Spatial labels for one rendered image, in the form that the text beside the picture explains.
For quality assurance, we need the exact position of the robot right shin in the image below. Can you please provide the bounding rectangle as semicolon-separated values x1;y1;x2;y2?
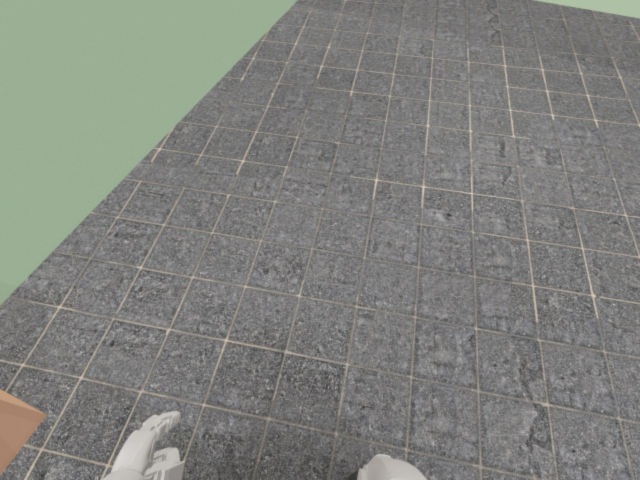
367;454;391;465

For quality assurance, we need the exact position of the robot left hand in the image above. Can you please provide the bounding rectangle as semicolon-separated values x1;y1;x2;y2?
111;411;185;480

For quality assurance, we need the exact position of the right robot thigh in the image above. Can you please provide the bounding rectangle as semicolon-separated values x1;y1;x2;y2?
357;458;427;480

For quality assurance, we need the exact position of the cupboard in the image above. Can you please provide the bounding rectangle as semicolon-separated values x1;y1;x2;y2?
0;389;46;475

